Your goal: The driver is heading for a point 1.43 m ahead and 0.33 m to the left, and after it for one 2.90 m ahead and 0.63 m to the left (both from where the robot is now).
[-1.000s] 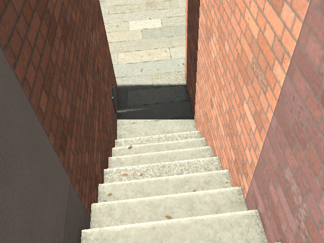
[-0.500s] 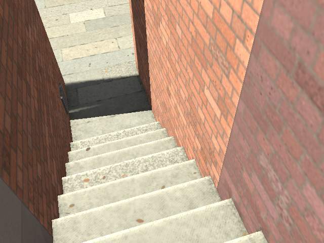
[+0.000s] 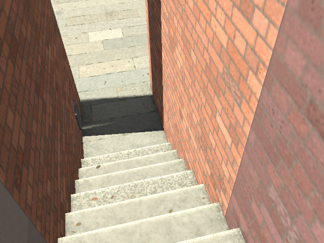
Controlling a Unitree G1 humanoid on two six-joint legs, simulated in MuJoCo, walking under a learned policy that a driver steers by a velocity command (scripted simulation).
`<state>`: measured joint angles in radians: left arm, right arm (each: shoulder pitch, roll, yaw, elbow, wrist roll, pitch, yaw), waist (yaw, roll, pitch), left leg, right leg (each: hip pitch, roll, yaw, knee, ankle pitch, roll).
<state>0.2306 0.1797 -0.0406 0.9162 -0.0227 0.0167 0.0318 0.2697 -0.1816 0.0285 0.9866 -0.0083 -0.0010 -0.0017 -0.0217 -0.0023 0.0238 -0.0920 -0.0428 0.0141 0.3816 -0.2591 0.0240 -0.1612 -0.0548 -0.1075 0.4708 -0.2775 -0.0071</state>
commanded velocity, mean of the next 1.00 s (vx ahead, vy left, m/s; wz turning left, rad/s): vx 0.00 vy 0.00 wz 0.00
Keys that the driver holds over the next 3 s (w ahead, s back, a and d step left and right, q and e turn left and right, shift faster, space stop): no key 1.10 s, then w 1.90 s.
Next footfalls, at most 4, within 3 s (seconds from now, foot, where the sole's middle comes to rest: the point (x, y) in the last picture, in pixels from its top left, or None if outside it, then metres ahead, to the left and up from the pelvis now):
1.52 left None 0.07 0.14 -0.78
1.86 right None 0.28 0.05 -0.97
2.26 left None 0.52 0.25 -1.15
2.84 right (141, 237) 0.79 0.17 -1.34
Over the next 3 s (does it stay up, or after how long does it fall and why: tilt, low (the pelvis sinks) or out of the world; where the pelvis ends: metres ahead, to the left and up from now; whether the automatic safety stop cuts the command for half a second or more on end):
stays up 0.75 0.23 -0.59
